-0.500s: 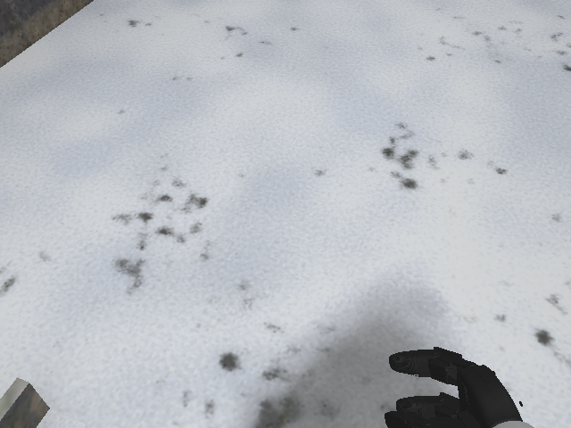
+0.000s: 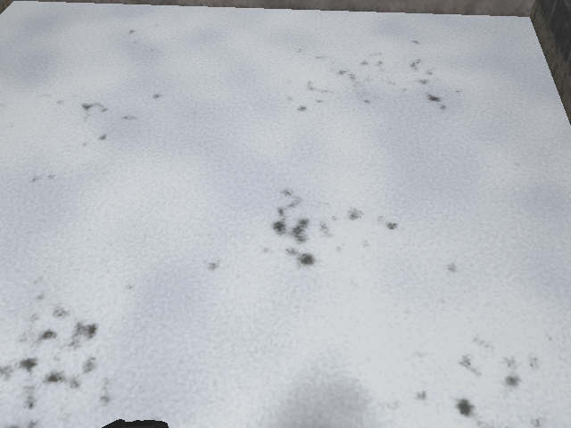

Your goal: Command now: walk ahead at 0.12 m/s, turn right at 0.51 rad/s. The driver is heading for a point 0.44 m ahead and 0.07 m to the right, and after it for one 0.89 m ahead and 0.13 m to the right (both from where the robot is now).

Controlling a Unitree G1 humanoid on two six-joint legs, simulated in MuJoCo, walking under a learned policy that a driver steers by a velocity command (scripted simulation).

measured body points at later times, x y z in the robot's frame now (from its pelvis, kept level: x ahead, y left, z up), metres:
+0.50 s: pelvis +0.07 +0.00 +0.00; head +0.11 +0.00 +0.45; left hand +0.31 +0.21 -0.11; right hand +0.13 -0.31 -0.10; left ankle +0.16 +0.11 -0.72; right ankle +0.14 -0.11 -0.73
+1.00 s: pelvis +0.10 -0.03 +0.01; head +0.11 -0.02 +0.46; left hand +0.27 +0.17 -0.11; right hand +0.12 -0.31 -0.09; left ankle +0.16 +0.09 -0.68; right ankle -0.01 -0.09 -0.73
